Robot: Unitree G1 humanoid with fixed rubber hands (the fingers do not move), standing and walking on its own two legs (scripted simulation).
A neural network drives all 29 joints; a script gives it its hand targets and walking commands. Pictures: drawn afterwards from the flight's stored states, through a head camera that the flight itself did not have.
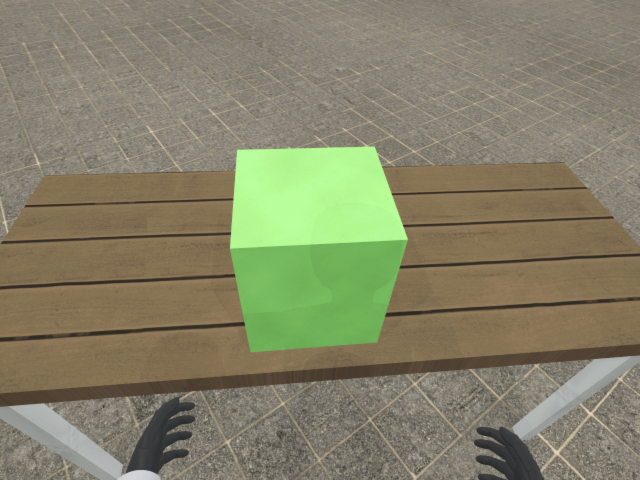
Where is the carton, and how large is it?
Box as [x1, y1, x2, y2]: [230, 147, 407, 351]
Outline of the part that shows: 374,147 237,150 230,250 250,351 375,342 377,340 407,238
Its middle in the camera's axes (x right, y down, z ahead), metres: -0.02 +0.01 +0.61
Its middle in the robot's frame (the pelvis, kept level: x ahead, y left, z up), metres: +0.45 +0.05 +0.02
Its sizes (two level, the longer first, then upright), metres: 0.210 0.200 0.250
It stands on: a table, 0.68 m high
